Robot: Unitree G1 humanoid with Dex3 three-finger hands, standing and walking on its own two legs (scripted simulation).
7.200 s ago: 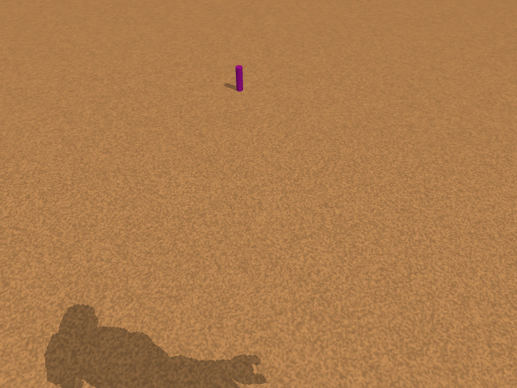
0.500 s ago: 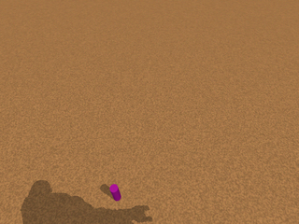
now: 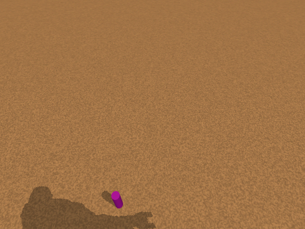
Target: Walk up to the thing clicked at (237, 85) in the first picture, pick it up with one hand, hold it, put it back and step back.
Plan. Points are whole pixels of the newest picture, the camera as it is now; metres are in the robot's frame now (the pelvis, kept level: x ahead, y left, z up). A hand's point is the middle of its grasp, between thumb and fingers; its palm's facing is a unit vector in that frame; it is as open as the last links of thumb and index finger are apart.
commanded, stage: stand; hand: left
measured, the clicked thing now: (117, 200) +0.40 +0.20 -0.70
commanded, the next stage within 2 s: go down in 1.38 s
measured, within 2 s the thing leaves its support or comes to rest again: neither
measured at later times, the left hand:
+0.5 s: hand out of the picture +0.06 +0.25 -0.16, palm faces -0.03 -0.94 -0.34, open 7.4 cm
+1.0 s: hand out of the picture +0.06 +0.26 -0.16, palm faces -0.03 -0.94 -0.34, open 7.4 cm
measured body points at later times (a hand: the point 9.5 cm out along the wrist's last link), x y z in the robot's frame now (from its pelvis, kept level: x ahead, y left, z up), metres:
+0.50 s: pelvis +0.00 +0.00 +0.00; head +0.00 +0.00 +0.45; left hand +0.07 +0.30 -0.13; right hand +0.08 -0.30 -0.13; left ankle +0.01 +0.12 -0.75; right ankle -0.03 -0.14 -0.75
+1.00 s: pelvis +0.00 +0.00 +0.00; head +0.00 +0.01 +0.45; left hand +0.06 +0.30 -0.14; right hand +0.07 -0.30 -0.13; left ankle +0.01 +0.12 -0.75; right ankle -0.03 -0.14 -0.75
